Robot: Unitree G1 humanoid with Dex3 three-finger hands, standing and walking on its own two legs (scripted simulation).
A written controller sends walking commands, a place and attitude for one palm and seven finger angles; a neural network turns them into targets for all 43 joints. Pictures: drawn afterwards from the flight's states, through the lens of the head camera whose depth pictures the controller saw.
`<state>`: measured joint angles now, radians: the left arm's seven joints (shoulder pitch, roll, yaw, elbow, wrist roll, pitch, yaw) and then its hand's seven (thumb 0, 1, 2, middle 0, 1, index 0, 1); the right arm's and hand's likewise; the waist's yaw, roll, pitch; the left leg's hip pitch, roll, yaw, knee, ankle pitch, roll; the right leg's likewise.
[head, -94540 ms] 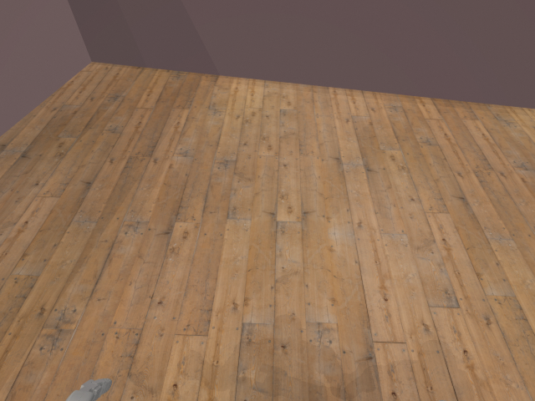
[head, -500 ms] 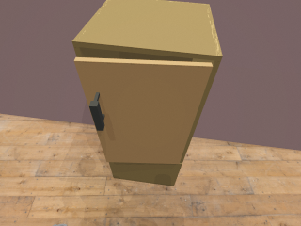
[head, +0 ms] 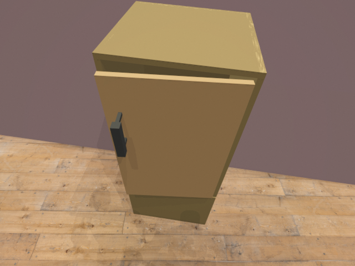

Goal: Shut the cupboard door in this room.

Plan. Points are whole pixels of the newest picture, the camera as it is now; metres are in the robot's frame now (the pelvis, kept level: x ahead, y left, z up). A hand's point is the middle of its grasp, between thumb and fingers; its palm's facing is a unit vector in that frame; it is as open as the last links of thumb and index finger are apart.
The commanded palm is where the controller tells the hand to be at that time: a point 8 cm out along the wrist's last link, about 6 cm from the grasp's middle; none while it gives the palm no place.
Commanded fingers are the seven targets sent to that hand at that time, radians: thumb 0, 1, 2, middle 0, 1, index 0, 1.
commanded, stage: look again from close up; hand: left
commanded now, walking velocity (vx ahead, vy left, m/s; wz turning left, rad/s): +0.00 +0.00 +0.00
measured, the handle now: (120, 134) +0.44 +0.19 +0.02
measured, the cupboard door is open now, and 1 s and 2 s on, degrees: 6 6 6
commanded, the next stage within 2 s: raise the hand and make a fist in 0.40 s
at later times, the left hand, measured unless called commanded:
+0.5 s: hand out of the picture +0.04 +0.23 -0.17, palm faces -0.02 -0.96 -0.28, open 7.4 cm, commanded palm +0.08 +0.27 -0.08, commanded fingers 0.00 0.90 0.90 -0.20 -0.30 -0.20 -0.30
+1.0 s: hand out of the picture +0.10 +0.22 -0.06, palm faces +0.21 -0.98 -0.06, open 5.8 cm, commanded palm +0.10 +0.25 -0.04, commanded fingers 0.00 0.90 0.90 -0.66 -0.80 -0.66 -0.80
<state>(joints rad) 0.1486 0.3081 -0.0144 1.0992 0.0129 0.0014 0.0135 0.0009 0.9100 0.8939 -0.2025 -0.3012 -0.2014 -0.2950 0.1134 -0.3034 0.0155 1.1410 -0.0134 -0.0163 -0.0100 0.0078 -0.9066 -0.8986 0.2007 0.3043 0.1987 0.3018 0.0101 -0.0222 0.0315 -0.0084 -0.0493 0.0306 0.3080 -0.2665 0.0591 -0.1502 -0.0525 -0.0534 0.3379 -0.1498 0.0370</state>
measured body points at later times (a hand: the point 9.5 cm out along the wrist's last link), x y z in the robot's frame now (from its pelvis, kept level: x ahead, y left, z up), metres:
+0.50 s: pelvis -0.01 +0.00 +0.00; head -0.01 +0.01 +0.45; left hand +0.04 +0.28 -0.15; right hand +0.05 -0.29 -0.13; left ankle -0.06 +0.08 -0.75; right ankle +0.02 -0.14 -0.75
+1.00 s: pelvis -0.07 -0.05 -0.10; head +0.00 -0.04 +0.34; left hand +0.08 +0.27 -0.05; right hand +0.16 -0.28 -0.16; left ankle -0.06 +0.08 -0.75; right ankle +0.00 -0.13 -0.75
